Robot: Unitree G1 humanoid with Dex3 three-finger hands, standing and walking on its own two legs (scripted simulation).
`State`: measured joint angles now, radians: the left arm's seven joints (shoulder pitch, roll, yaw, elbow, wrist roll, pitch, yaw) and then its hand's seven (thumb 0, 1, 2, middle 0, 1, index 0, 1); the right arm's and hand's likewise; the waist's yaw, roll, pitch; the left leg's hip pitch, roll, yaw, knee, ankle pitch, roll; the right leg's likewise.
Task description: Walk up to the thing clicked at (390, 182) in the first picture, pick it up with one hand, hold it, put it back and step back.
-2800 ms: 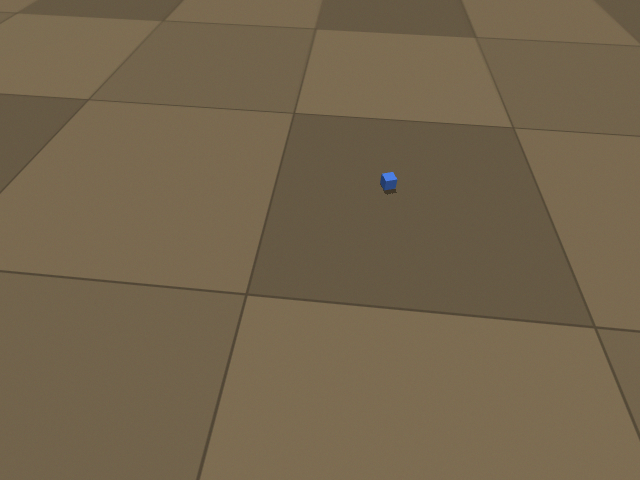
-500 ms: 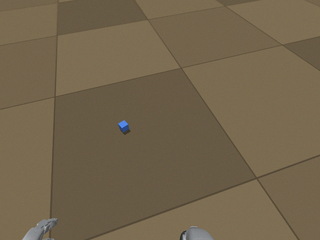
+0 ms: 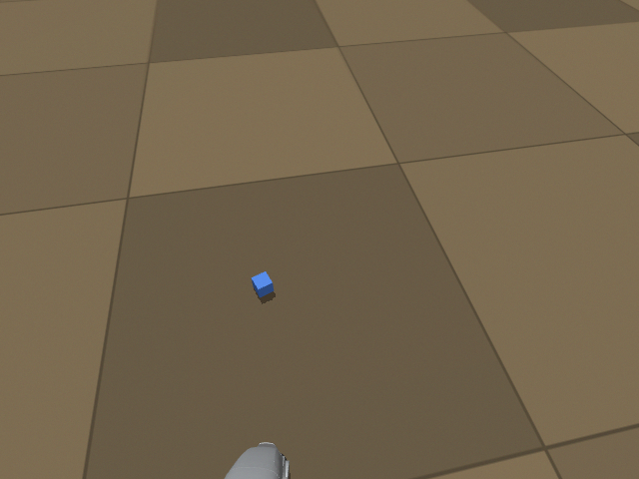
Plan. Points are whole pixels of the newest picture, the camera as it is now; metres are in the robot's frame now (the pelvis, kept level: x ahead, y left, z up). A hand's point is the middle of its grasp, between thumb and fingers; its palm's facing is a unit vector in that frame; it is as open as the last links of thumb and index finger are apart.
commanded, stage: walk up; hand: left
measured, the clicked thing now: (262, 284) +0.81 +0.28 -0.74
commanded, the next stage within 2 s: none
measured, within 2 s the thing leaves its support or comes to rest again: neither
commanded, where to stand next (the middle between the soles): +0.45 +0.04 m, yaw +0 degrees
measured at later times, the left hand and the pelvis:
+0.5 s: hand (138, 383) +0.25 +0.31 -0.13, palm faces -0.07 -0.93 -0.35, open 7.4 cm; pelvis +0.17 +0.04 +0.01, yaw -1 degrees
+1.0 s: hand (150, 322) +0.35 +0.33 -0.14, palm faces +0.01 -0.93 -0.36, open 7.4 cm; pelvis +0.31 +0.05 +0.00, yaw +1 degrees
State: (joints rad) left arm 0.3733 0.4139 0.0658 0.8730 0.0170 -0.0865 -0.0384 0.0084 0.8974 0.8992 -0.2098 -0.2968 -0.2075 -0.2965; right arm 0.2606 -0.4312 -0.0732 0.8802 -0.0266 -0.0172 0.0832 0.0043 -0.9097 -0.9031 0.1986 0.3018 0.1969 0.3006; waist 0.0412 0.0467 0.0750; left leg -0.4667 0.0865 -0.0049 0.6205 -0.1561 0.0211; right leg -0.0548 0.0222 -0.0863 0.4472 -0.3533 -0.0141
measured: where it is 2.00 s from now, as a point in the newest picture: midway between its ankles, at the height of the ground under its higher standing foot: (312, 410)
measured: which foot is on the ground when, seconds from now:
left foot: up 0.00-0.02, down 0.04-0.60, up 0.62-1.00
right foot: down 0.00-0.08, up 0.10-0.54, down 0.56-1.00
